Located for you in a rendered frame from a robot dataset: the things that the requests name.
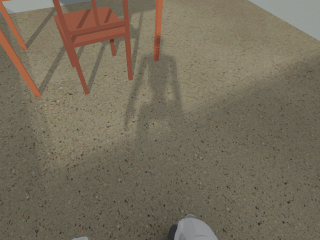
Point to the chair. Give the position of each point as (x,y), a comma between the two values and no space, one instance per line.
(91,26)

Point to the right robot foot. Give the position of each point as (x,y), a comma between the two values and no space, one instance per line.
(172,231)

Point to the right robot thigh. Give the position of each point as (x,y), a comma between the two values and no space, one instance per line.
(194,229)

